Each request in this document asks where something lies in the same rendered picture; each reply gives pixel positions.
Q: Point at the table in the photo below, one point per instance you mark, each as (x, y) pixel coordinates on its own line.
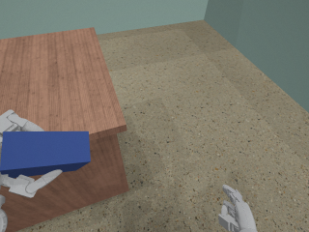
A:
(60, 82)

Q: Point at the sponge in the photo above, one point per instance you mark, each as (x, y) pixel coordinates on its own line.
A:
(33, 153)

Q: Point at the robot right hand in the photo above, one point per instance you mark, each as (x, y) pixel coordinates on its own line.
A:
(240, 216)

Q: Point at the robot left hand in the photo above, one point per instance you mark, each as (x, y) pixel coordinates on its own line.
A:
(22, 185)

